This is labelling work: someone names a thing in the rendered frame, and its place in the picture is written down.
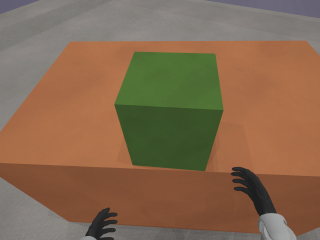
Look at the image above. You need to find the left robot hand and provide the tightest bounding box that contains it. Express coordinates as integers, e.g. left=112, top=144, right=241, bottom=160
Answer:
left=85, top=207, right=118, bottom=240

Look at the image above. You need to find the pedestal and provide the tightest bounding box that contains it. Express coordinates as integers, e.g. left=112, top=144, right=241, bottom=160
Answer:
left=0, top=40, right=320, bottom=236

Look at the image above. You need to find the right robot forearm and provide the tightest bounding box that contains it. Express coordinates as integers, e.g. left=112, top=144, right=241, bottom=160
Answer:
left=257, top=213, right=297, bottom=240

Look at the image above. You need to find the right robot hand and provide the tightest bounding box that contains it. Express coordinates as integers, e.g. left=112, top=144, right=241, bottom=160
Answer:
left=231, top=167, right=277, bottom=216

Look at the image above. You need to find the carton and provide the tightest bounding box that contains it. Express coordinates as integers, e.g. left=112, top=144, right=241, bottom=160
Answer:
left=114, top=51, right=224, bottom=171

